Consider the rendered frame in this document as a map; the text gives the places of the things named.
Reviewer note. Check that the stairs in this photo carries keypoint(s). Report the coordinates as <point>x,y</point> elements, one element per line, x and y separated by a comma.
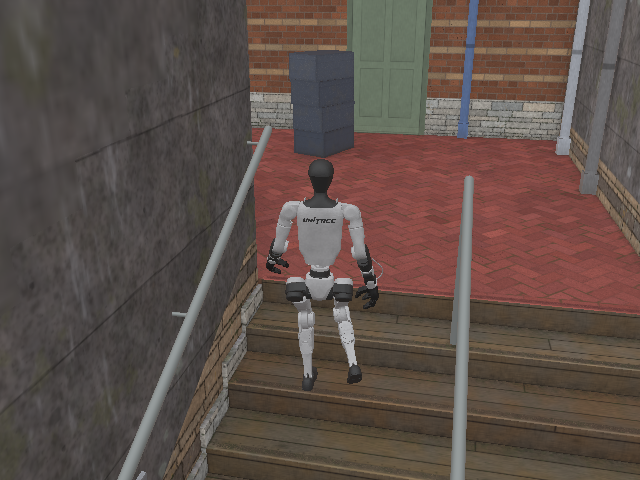
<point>553,394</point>

